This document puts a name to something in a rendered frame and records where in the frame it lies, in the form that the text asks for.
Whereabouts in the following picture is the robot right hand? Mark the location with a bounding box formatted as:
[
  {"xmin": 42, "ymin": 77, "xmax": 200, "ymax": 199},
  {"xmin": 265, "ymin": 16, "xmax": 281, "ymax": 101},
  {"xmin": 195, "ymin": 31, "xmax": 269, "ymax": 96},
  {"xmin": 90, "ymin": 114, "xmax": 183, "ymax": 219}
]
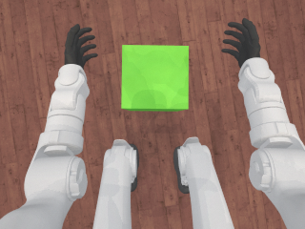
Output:
[{"xmin": 221, "ymin": 18, "xmax": 261, "ymax": 69}]

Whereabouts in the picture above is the robot left thigh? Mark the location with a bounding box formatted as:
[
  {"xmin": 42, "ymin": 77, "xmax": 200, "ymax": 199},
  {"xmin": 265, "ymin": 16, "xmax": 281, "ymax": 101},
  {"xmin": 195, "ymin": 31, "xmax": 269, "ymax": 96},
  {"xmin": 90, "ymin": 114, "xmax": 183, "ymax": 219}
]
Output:
[{"xmin": 92, "ymin": 145, "xmax": 137, "ymax": 229}]

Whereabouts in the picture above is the carton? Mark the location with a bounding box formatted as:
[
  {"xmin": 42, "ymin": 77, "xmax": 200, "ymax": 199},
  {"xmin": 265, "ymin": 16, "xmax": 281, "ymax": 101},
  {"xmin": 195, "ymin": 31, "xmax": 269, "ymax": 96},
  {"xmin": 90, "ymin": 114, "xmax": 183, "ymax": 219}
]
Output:
[{"xmin": 121, "ymin": 45, "xmax": 189, "ymax": 112}]

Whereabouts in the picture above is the robot left upper arm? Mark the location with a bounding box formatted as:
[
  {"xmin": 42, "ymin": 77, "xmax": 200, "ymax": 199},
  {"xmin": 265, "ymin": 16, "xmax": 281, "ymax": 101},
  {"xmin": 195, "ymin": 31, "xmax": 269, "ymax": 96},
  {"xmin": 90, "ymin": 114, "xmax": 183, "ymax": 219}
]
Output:
[{"xmin": 0, "ymin": 156, "xmax": 88, "ymax": 229}]

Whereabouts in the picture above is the robot right upper arm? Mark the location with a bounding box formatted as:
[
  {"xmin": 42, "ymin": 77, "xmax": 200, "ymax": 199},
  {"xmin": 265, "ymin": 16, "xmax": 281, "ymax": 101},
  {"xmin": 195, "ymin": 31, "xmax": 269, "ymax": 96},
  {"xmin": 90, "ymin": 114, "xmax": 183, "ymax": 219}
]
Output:
[{"xmin": 249, "ymin": 148, "xmax": 305, "ymax": 229}]

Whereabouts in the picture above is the robot right foot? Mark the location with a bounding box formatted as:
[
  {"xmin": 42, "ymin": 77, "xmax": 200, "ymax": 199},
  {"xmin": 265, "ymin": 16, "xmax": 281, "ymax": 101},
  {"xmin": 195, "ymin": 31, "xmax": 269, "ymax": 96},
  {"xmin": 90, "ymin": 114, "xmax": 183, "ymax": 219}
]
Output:
[{"xmin": 173, "ymin": 146, "xmax": 190, "ymax": 194}]

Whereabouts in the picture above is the left robot forearm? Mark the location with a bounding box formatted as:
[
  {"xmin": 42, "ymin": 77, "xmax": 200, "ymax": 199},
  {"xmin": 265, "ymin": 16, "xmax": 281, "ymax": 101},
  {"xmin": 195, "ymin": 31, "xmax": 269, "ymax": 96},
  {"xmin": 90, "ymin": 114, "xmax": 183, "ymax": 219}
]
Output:
[{"xmin": 24, "ymin": 64, "xmax": 90, "ymax": 198}]

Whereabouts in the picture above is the right robot forearm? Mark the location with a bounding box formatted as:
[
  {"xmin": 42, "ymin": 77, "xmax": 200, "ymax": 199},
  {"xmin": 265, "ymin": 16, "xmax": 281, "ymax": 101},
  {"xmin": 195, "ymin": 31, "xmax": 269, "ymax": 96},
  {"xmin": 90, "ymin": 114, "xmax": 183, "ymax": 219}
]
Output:
[{"xmin": 237, "ymin": 57, "xmax": 305, "ymax": 151}]

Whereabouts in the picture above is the robot left hand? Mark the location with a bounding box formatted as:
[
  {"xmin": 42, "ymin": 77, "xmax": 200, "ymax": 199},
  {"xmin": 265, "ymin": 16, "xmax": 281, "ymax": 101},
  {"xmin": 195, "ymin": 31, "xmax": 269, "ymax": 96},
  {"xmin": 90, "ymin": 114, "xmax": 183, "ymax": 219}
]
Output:
[{"xmin": 64, "ymin": 24, "xmax": 98, "ymax": 70}]

